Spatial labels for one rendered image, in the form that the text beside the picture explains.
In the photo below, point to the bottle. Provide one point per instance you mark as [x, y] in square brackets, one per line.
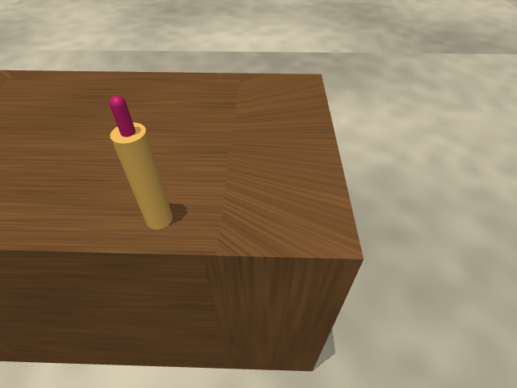
[133, 148]

